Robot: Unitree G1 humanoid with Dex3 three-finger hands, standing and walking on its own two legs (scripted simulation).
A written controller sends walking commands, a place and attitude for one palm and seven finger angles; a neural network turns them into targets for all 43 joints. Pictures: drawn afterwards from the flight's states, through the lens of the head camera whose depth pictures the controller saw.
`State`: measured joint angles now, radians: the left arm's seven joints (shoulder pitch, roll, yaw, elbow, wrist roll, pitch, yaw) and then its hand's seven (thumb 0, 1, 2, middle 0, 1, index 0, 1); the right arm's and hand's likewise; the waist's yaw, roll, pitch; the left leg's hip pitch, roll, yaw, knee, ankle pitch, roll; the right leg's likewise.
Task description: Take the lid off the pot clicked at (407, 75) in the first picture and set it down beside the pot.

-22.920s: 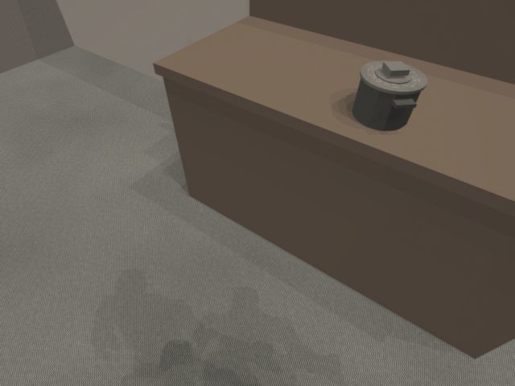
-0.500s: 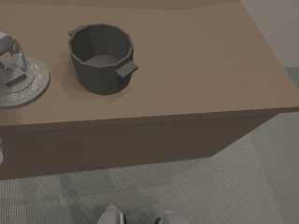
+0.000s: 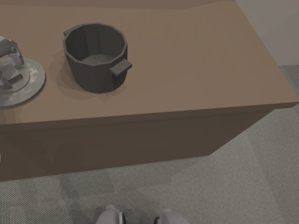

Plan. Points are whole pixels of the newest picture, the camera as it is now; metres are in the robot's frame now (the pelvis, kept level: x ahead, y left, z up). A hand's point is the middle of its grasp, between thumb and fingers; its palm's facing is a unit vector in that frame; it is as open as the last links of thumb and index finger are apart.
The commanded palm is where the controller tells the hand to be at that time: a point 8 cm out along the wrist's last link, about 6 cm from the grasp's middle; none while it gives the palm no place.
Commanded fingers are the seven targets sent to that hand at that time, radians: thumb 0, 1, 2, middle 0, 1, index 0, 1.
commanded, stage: open the fingers wide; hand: left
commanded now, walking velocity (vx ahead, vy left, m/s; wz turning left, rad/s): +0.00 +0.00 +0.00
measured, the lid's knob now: (7, 75) +0.52 +0.33 +0.04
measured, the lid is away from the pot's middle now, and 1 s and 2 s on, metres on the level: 0.24 0.24 0.24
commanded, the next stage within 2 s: raise the empty hand in 0.30 s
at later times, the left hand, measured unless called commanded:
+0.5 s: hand out of the picture +0.50 +0.33 +0.08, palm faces -0.43 -0.11 -0.90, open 11.0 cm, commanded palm +0.54 +0.31 +0.15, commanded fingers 0.00 -0.02 0.66 -0.35 -0.85 -0.35 -0.85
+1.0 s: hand out of the picture +0.50 +0.33 +0.14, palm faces -0.39 -0.10 -0.92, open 11.0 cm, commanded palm +0.53 +0.31 +0.20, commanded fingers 0.00 -0.02 0.66 -0.35 -0.85 -0.35 -0.85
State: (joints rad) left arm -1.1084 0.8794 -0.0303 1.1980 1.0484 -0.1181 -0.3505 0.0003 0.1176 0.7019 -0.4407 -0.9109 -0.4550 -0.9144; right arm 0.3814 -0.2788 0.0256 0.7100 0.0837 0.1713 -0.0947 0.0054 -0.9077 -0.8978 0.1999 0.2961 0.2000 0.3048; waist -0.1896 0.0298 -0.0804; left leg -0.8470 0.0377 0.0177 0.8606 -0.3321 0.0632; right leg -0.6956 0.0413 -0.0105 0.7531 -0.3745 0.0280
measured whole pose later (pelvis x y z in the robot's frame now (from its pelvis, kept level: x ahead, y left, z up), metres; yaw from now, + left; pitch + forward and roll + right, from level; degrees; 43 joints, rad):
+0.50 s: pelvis +0.00 +0.01 +0.00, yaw +0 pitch +19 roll -5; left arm -1.13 0.87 -0.03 1.20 1.06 -0.12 -0.35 0.00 0.00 0.65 -0.36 -0.85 -0.37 -0.85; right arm 0.38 -0.27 0.02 0.71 0.08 0.17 -0.08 0.00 -0.91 -0.90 0.20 0.30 0.20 0.30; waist -0.19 0.03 -0.09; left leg -0.86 0.03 0.03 0.86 -0.34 0.08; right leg -0.71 0.03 0.00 0.74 -0.37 0.03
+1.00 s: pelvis +0.01 +0.01 +0.01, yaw +0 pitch +17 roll -5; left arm -1.19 0.86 -0.08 1.19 1.05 -0.07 -0.40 0.00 -0.01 0.65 -0.36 -0.85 -0.37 -0.85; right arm 0.40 -0.27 0.02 0.71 0.09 0.16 -0.08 0.01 -0.91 -0.90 0.20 0.30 0.20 0.30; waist -0.18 0.04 -0.10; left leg -0.77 0.02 0.03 0.79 -0.32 0.08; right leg -0.62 0.03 0.01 0.67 -0.35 0.02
